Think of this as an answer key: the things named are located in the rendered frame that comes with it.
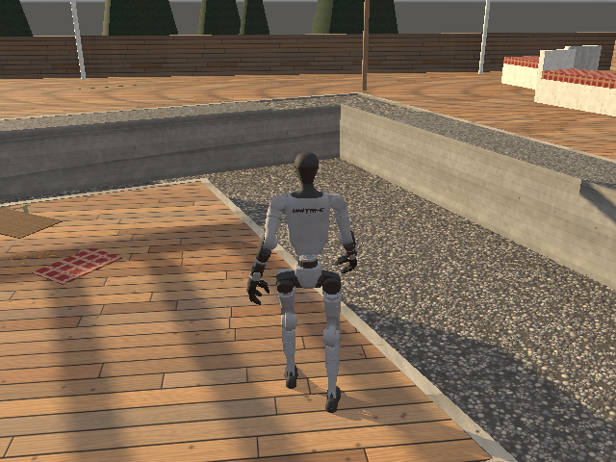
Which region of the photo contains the right robot hand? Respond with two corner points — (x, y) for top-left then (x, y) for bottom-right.
(334, 256), (357, 273)

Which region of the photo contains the robot right forearm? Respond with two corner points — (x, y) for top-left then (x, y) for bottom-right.
(343, 230), (357, 260)

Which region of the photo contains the robot left thigh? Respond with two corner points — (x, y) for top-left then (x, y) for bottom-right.
(275, 269), (297, 331)

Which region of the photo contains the robot left forearm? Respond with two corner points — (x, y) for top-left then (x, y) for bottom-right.
(249, 234), (271, 281)

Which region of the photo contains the robot left upper arm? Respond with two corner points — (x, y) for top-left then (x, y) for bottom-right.
(263, 194), (288, 250)

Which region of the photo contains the left robot hand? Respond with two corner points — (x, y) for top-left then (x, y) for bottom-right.
(246, 277), (270, 305)

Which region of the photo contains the robot right foot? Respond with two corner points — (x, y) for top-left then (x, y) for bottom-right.
(325, 386), (341, 413)

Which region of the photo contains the robot right upper arm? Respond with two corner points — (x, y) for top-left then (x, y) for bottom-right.
(327, 193), (353, 244)

